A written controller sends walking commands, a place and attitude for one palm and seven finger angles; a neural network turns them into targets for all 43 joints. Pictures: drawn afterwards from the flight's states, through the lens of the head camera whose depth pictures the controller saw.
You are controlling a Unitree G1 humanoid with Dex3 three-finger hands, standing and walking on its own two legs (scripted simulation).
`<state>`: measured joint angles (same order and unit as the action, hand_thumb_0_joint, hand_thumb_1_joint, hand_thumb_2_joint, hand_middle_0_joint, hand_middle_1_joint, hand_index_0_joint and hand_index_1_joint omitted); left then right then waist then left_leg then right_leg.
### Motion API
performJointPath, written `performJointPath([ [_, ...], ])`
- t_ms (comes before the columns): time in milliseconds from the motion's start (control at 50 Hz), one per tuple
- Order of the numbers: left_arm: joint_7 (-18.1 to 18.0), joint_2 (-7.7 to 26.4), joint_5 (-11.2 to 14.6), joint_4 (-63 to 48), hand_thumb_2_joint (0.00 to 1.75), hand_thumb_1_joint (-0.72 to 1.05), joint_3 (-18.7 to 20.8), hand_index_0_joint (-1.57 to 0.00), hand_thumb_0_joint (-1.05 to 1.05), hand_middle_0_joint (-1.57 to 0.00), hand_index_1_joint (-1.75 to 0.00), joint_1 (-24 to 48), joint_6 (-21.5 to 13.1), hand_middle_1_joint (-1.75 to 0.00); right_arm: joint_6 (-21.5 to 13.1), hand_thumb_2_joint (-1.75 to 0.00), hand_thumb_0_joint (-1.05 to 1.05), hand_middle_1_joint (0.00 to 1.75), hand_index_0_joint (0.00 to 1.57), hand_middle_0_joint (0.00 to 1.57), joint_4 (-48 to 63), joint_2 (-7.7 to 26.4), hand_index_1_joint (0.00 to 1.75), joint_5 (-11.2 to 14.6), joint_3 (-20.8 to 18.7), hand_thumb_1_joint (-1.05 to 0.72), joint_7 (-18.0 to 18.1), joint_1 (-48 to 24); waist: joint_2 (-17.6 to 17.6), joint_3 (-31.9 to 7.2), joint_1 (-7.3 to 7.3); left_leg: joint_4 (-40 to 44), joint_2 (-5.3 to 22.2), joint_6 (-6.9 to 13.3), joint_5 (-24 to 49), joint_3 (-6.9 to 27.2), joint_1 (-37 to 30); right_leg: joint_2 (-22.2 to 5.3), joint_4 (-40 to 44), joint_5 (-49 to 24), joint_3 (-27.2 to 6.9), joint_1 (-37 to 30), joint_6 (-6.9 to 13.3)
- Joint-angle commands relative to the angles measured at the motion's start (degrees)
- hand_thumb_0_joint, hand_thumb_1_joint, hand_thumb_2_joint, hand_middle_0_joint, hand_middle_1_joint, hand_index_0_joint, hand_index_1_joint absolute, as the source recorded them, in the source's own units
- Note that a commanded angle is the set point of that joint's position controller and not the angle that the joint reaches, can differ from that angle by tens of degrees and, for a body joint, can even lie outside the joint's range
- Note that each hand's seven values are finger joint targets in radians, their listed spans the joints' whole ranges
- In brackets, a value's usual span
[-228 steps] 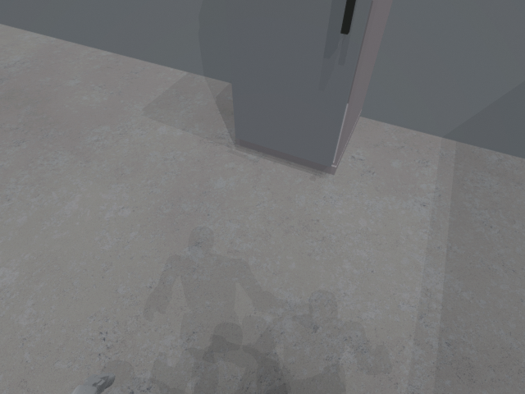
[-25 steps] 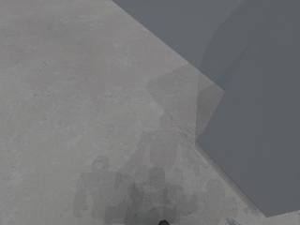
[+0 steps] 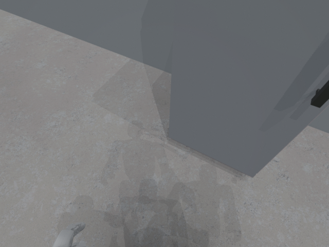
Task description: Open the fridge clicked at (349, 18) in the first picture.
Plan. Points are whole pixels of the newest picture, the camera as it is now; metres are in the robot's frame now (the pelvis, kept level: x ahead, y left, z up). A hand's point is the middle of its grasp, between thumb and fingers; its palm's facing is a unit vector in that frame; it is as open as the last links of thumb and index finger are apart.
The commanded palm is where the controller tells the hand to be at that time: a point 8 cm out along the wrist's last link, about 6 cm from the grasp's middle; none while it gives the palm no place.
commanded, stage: turn to face it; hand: right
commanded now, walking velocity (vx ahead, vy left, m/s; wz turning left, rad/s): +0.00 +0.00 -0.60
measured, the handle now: out of the picture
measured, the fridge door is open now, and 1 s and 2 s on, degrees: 0 0 0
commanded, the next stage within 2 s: take the last steps up to it in 0.68 s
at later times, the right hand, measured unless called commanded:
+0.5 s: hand out of the picture +0.09 -0.21 -0.13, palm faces +0.25 +0.92 -0.32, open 7.3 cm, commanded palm none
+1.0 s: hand out of the picture -0.13 -0.17 -0.17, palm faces +0.51 +0.83 -0.22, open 7.3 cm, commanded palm none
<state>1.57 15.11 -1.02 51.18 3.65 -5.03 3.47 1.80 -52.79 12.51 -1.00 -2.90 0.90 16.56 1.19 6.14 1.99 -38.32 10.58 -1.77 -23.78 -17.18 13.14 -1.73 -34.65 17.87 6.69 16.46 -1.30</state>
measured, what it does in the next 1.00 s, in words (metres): steps on the spot, turning right: left foot, then right foot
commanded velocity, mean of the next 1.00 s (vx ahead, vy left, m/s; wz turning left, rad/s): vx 0.07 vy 0.00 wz -0.34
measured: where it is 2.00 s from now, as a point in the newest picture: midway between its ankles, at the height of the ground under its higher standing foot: (182, 246)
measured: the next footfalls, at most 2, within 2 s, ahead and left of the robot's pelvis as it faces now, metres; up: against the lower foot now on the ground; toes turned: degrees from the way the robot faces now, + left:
left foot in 0.46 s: +0.07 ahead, +0.12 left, +0.00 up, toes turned -13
right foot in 0.94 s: -0.04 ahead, -0.09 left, +0.00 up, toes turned -31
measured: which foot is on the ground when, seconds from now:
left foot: down 0.00-0.00, up 0.02-0.44, down 0.46-0.94, up 0.96-1.00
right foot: down 0.00-0.46, up 0.48-0.92, down 0.94-1.00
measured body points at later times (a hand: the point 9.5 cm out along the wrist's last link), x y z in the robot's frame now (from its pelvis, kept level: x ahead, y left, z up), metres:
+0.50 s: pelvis +0.01 +0.03 +0.01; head +0.06 +0.05 +0.45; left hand +0.13 +0.26 -0.16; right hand +0.07 -0.25 -0.10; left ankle +0.03 +0.13 -0.73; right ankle -0.01 -0.11 -0.71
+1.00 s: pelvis -0.02 +0.00 +0.01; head -0.01 -0.02 +0.46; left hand +0.18 +0.18 -0.12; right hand -0.15 -0.21 -0.16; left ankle +0.03 +0.12 -0.70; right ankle -0.08 -0.07 -0.72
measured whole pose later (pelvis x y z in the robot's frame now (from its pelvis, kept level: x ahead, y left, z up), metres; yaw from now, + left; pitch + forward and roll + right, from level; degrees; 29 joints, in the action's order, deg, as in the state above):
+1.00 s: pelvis -0.02 +0.00 +0.01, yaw -26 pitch -1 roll +0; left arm 0.6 11.6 -1.4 55.4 1.7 -9.3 0.6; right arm 2.6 -59.1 13.7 -1.1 -3.3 0.6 19.2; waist 2.8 2.8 3.0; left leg -44.6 6.0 -1.5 -27.5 -8.1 17.5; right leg -0.2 -32.5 19.3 4.9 11.8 2.1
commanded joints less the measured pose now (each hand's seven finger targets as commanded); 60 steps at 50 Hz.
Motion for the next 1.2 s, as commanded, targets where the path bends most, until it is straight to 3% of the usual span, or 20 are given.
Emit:
performJointPath([
  [0,-1.0,16.7,0.7,-0.2,0.90,0.90,4.2,-0.20,0.00,-0.20,-0.30,-15.3,-2.2,-0.30,-0.6,-0.90,0.00,0.30,0.20,0.20,8.2,7.5,0.30,0.2,-1.8,-0.90,0.2,-5.2,-15.4,-17.2,-7.99,-28.3,-2.6,-3.7,-15.2,12.3,22.0,-24.1,10.2,-55.3,-26.5,-25.0,14.8],
  [80,-2.1,10.4,0.0,-3.1,0.90,0.90,2.3,-0.20,0.00,-0.20,-0.30,-3.7,-2.5,-0.30,0.2,-0.90,0.00,0.30,0.20,0.20,5.6,8.2,0.30,0.2,-2.6,-0.90,0.1,-6.2,-12.3,-7.5,-3.63,-29.8,-2.2,-4.1,-2.7,16.5,19.3,-13.8,12.8,-36.4,-17.4,-10.0,10.7],
  [140,-1.9,10.3,0.0,-3.9,0.90,0.90,2.1,-0.20,0.00,-0.20,-0.30,-2.3,-2.8,-0.30,0.3,-0.90,0.00,0.30,0.20,0.20,4.8,7.7,0.30,0.1,-2.5,-0.90,-0.4,-3.9,-9.5,-7.7,-2.27,-26.3,-3.9,-4.4,1.4,15.9,16.2,-10.7,14.5,-29.0,-16.2,-7.2,9.4],
  [300,-1.7,10.7,-0.4,-3.3,0.90,0.90,2.9,-0.20,0.00,-0.20,-0.30,-6.3,-2.2,-0.30,-0.1,-0.90,0.00,0.30,0.20,0.20,7.9,6.7,0.30,0.4,-2.0,-0.90,0.2,-9.2,-10.1,-8.8,-4.27,-11.8,-6.9,-4.4,-1.2,16.8,13.8,-10.7,13.2,-26.2,-25.2,-9.1,11.7],
  [400,-1.6,9.8,0.0,-3.8,0.90,0.90,3.1,-0.20,0.00,-0.20,-0.30,-4.8,-1.9,-0.30,-1.5,-0.90,0.00,0.30,0.20,0.20,7.0,6.9,0.30,0.9,-1.8,-0.90,0.6,-3.7,-8.6,-12.0,-1.26,10.7,-9.5,-3.2,9.9,15.1,-2.5,-6.9,6.0,-29.5,-25.7,-3.3,8.1],
  [420,-1.3,7.8,0.5,-3.7,0.90,0.90,2.8,-0.20,0.00,-0.20,-0.30,-5.3,-2.0,-0.30,-2.3,-0.90,0.00,0.30,0.20,0.20,6.7,9.4,0.30,0.5,-2.2,-0.90,0.8,-1.7,-3.5,-13.0,-0.22,18.5,-4.9,-2.3,16.4,19.1,-11.1,-3.9,1.2,-21.0,-23.4,2.8,4.7],
  [440,-1.1,3.0,0.8,-4.8,0.90,0.90,2.0,-0.20,0.00,-0.20,-0.30,-7.0,-2.1,-0.30,-2.9,-0.90,0.00,0.30,0.20,0.20,6.5,15.3,0.30,-0.5,-3.3,-0.90,1.4,-0.5,14.2,-14.0,-0.08,21.1,11.6,3.2,26.9,34.6,-19.5,4.8,-11.9,5.4,-12.8,15.4,-0.5],
  [460,-1.4,4.6,0.3,-5.5,0.90,0.90,2.4,-0.20,0.00,-0.20,-0.30,-6.2,-1.8,-0.30,-2.6,-0.90,0.00,0.30,0.20,0.20,7.0,16.3,0.30,-0.2,-3.2,-0.90,1.5,-0.6,14.7,-13.5,0.10,19.4,19.1,9.2,36.5,37.7,-12.7,4.9,-23.2,18.4,-11.5,16.2,-1.3],
  [480,-1.4,5.4,0.0,-4.2,0.90,0.90,2.6,-0.20,0.00,-0.20,-0.30,-6.1,-1.2,-0.30,-2.5,-0.90,0.00,0.30,0.20,0.20,7.2,13.3,0.30,-0.1,-2.7,-0.90,1.5,-2.7,8.8,-11.2,-0.69,19.4,15.6,10.4,32.5,32.3,-7.5,3.2,-30.6,14.8,-13.4,14.7,-1.0],
  [560,-0.5,3.6,-0.2,-0.2,0.90,0.90,2.2,-0.20,0.00,-0.20,-0.30,-8.9,-0.3,-0.30,-2.8,-0.90,0.00,0.30,0.20,0.20,7.6,8.0,0.30,0.2,-1.1,-0.90,1.2,-7.3,8.3,-5.9,-3.55,17.7,6.2,6.6,35.9,19.2,-5.5,1.0,-35.9,3.9,-9.7,15.8,-2.6],
  [760,-0.9,1.3,0.5,0.2,0.90,0.90,0.4,-0.20,0.00,-0.20,-0.30,-1.7,-0.5,-0.30,-2.4,-0.90,0.00,0.30,0.20,0.20,2.2,10.5,0.30,-0.8,-2.0,-0.90,1.2,1.8,10.6,-6.4,0.71,16.4,8.0,9.5,41.6,17.1,-9.3,0.5,-15.4,8.5,-4.4,8.4,-2.8],
  [820,-0.7,0.8,0.5,0.5,0.90,0.90,-0.2,-0.20,0.00,-0.20,-0.30,-2.2,-1.4,-0.30,-2.6,-0.90,0.00,0.30,0.20,0.20,0.4,10.8,0.30,-0.9,-2.3,-0.90,0.9,2.3,11.2,-7.7,0.98,18.4,9.2,9.2,27.9,19.0,-8.7,0.4,-7.5,8.5,-2.9,3.8,-1.7],
  [880,-0.8,1.2,0.1,2.6,0.90,0.90,-0.5,-0.20,0.00,-0.20,-0.30,-7.9,-2.9,-0.30,-2.4,-0.90,0.00,0.30,0.20,0.20,-1.0,10.6,0.30,-0.3,-2.3,-0.90,0.4,0.1,7.7,-7.6,-2.45,16.2,6.8,6.0,6.4,16.1,0.5,0.8,8.1,0.5,-0.7,-9.4,-0.1],
  [900,-1.0,4.1,0.0,3.9,0.90,0.90,0.0,-0.20,0.00,-0.20,-0.30,-11.9,-3.7,-0.30,-2.1,-0.90,0.00,0.30,0.20,0.20,-0.9,8.3,0.30,0.1,-1.8,-0.90,0.1,-0.3,-0.7,-8.8,-4.17,8.5,3.3,3.3,0.0,12.5,6.9,-2.8,14.8,0.8,-6.1,-17.3,1.3],
  [920,-1.3,9.9,-0.6,4.6,0.90,0.90,1.6,-0.20,0.00,-0.20,-0.30,-15.4,-3.7,-0.30,-1.9,-0.90,0.00,0.30,0.20,0.20,0.5,4.3,0.30,0.3,-0.9,-0.90,-0.6,-0.5,-18.5,-8.0,-5.85,-5.8,-4.9,-0.3,-9.4,6.6,19.6,-15.8,20.0,8.7,-24.7,-21.9,6.1],
  [940,-1.7,11.6,-0.6,5.0,0.90,0.90,1.7,-0.20,0.00,-0.20,-0.30,-18.3,-3.4,-0.30,-1.9,-0.90,0.00,0.30,0.20,0.20,2.3,3.8,0.30,-0.4,-0.3,-0.90,-0.5,-4.5,-19.1,-4.0,-7.55,-15.1,-6.6,-0.2,-11.9,10.1,25.3,-21.3,24.6,9.3,-31.9,-18.9,11.1],
  [960,-2.0,9.8,-0.7,4.9,0.90,0.90,1.1,-0.20,0.00,-0.20,-0.30,-16.2,-3.4,-0.30,-1.9,-0.90,0.00,0.30,0.20,0.20,2.0,4.8,0.30,-0.7,-0.6,-0.90,-0.7,-5.5,-13.4,-1.3,-6.68,-19.6,-4.3,0.7,-8.8,13.3,24.9,-21.4,26.2,14.5,-30.0,-13.8,12.9],
  [980,-2.4,6.8,-0.6,4.9,0.90,0.90,0.3,-0.20,0.00,-0.20,-0.30,-14.0,-3.9,-0.30,-1.7,-0.90,0.00,0.30,0.20,0.20,0.3,4.4,0.30,-1.1,-0.6,-0.90,-0.9,-5.8,-14.3,1.0,-5.44,-22.1,-4.0,0.6,-4.1,14.6,24.7,-17.5,27.2,14.8,-27.3,-10.5,11.0],
  [1060,-3.0,3.3,0.3,4.9,0.90,0.90,-1.0,-0.20,0.00,-0.20,-0.30,-12.2,-5.6,-0.30,-1.8,-0.90,0.00,0.30,0.20,0.20,-4.3,3.6,0.30,-0.8,-0.3,-0.90,-2.0,0.5,-8.3,1.6,-2.08,-25.2,-4.4,-0.4,8.3,14.9,22.0,-11.0,26.9,-0.3,-15.8,-9.6,8.7],
  [1180,-3.5,1.6,0.6,8.1,0.90,0.90,-1.0,-0.20,0.00,-0.20,-0.30,-19.0,-6.9,-0.30,-1.7,-0.90,0.00,0.30,0.20,0.20,-4.3,2.9,0.30,-0.5,-0.3,-0.90,-1.5,-2.0,-6.1,1.5,-2.58,-22.4,-3.7,-1.8,12.0,15.6,26.1,-12.5,26.2,-15.2,-13.9,-15.4,10.5],
])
